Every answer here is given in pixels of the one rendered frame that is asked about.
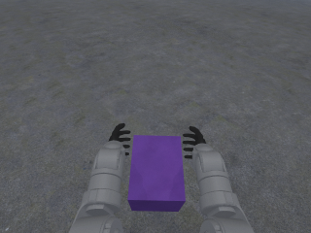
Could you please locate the robot left upper arm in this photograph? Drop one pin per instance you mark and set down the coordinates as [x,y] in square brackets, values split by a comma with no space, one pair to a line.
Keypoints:
[97,224]

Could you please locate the carton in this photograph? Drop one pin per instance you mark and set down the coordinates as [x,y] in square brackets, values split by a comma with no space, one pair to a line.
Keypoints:
[156,180]

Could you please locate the robot right forearm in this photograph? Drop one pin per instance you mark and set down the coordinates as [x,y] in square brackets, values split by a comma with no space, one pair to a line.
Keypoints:
[216,196]

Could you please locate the robot right hand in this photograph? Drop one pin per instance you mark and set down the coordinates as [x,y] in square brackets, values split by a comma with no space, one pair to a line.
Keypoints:
[197,136]

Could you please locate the robot left forearm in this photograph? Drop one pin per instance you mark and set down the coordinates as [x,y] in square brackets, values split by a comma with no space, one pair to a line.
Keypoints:
[103,196]

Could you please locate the robot left hand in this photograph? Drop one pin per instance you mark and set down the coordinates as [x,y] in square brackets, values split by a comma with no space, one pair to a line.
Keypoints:
[117,133]

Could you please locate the robot right upper arm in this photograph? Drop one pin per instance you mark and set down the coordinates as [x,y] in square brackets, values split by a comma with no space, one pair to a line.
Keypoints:
[219,224]

